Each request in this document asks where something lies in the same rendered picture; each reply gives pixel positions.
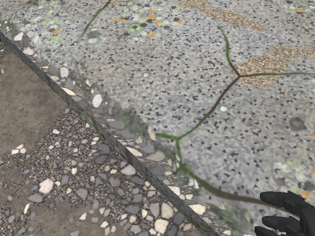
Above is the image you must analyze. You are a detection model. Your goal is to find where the right robot hand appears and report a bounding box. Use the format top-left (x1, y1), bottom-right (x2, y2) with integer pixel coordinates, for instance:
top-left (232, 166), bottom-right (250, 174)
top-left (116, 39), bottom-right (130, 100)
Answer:
top-left (254, 191), bottom-right (315, 236)

